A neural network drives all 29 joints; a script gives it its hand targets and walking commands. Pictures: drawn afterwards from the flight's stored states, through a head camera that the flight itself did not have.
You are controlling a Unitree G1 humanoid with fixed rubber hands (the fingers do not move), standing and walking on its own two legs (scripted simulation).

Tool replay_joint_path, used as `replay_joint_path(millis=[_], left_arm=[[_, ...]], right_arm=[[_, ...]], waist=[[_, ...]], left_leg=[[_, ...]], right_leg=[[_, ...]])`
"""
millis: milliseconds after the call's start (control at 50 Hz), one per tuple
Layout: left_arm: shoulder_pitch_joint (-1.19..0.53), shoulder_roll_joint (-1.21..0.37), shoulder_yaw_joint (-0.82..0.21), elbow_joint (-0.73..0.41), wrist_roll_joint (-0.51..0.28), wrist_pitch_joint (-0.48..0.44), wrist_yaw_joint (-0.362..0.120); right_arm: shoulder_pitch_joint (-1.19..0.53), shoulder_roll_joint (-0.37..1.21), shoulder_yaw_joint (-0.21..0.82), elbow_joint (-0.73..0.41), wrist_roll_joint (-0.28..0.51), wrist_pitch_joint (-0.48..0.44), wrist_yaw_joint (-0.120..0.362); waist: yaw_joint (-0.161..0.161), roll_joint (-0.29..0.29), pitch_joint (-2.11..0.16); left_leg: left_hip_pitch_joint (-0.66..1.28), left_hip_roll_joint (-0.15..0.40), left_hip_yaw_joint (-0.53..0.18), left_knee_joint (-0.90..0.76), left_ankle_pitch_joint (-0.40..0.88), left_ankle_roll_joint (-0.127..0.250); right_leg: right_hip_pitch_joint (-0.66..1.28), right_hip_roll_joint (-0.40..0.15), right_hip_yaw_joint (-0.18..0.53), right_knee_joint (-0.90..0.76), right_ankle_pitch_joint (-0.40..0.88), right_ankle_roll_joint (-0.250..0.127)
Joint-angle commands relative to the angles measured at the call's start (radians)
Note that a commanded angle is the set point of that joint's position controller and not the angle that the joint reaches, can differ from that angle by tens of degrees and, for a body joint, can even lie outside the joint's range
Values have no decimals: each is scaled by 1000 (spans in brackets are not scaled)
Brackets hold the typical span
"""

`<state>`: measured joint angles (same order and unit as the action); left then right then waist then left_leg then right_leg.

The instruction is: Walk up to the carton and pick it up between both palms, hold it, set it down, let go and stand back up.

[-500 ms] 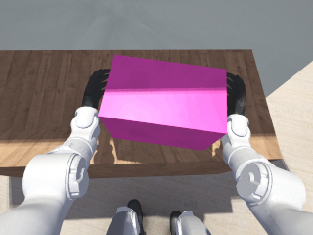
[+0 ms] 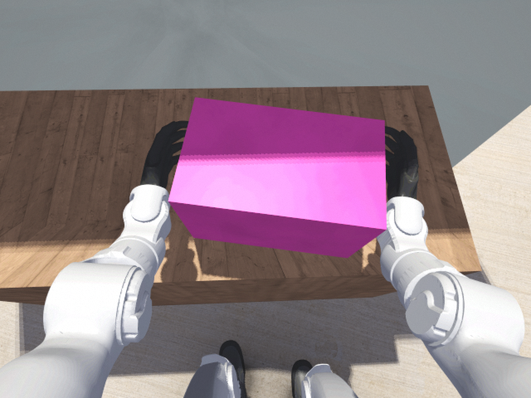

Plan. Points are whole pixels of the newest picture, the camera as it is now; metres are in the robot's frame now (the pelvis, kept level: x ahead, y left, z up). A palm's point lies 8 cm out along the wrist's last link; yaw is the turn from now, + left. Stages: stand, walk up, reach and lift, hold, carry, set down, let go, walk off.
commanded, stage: reach and lift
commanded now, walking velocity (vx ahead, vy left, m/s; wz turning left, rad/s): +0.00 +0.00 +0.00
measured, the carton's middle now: (278, 185) +0.45 -0.02 -0.06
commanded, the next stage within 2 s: none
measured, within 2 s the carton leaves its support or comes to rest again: leaves its support in 0.60 s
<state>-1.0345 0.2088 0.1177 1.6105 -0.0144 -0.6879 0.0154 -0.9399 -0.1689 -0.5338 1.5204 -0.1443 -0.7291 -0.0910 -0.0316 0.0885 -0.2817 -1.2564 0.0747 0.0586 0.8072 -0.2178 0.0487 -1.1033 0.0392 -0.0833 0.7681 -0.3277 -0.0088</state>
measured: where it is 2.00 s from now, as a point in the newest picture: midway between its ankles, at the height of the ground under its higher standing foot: outside the picture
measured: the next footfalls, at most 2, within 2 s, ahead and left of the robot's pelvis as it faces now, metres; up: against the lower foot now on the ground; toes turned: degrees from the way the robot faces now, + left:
none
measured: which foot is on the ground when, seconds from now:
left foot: down 0.00-1.00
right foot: down 0.00-1.00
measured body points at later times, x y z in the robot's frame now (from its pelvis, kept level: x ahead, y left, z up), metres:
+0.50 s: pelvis +0.00 +0.00 +0.01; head +0.17 +0.00 +0.43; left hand +0.45 +0.16 -0.02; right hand +0.44 -0.21 -0.02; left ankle +0.06 +0.09 -0.68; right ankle -0.01 -0.12 -0.68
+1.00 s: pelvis +0.00 +0.00 +0.01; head +0.09 -0.01 +0.45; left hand +0.42 +0.16 +0.02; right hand +0.42 -0.21 +0.02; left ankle +0.06 +0.09 -0.68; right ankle -0.01 -0.12 -0.68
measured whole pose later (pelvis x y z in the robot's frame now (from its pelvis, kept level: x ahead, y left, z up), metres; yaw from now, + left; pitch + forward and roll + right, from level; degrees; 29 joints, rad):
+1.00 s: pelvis +0.00 +0.00 +0.01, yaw +2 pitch +30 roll -4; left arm -0.87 0.15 -0.18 1.54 -0.31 -0.52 0.07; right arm -0.78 -0.20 -0.11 1.29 0.12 -0.38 -0.12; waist -0.04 0.14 -0.34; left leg -1.07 0.05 0.06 0.77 -0.22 0.05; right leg -0.92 0.02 -0.08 0.74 -0.34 0.00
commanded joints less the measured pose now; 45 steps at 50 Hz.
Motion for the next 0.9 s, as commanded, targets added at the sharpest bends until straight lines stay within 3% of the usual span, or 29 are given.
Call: replay_joint_path(millis=[0,120,200,220,420,580,600,740,820,880], left_arm=[[-424,-532,-157,-119,131,-49,-93],[-430,-533,-186,-119,104,-58,-98],[-431,-547,-218,-144,83,-58,-94],[-428,-540,-213,-136,80,-59,-94],[-467,-587,-286,-186,26,-40,-98],[-491,-661,-351,-238,-42,-17,-89],[-496,-672,-358,-247,-52,-17,-85],[-580,-696,-368,-299,-102,3,-72],[-556,-743,-402,-422,-129,5,-58],[-618,-733,-395,-420,-140,25,-62]], right_arm=[[-375,505,242,61,-170,-17,195],[-391,509,280,62,-148,-23,198],[-375,517,303,64,-130,-19,196],[-384,516,313,54,-125,-18,198],[-395,568,401,-12,-61,25,189],[-442,620,477,-157,-2,84,191],[-454,626,493,-172,9,90,195],[-505,690,543,-275,47,172,197],[-447,763,647,-394,111,205,195],[-482,773,651,-434,106,253,190]], waist=[[-52,38,-761],[-47,24,-781],[-65,27,-786],[-54,21,-782],[-84,21,-846],[-91,23,-894],[-80,34,-896],[-80,-3,-824],[-74,-5,-898],[-79,-40,-809]], left_leg=[[932,-10,-80,61,520,-99],[904,-19,-76,44,507,-92],[901,-24,-78,32,512,-95],[890,-26,-75,29,501,-91],[885,-42,-88,17,493,-86],[916,-48,-112,20,487,-83],[917,-48,-115,24,494,-85],[871,-60,-119,3,357,-66],[896,-66,-137,17,449,-66],[880,-67,-136,-14,337,-52]], right_leg=[[40,27,-34,-96,431,-2],[88,29,-26,-106,462,8],[116,33,-24,-111,491,16],[124,31,-22,-113,493,16],[212,33,-6,-110,586,36],[258,43,5,-99,596,45],[252,47,4,-96,587,42],[306,43,25,-77,498,63],[360,53,38,-57,575,71],[374,40,50,-66,483,75]])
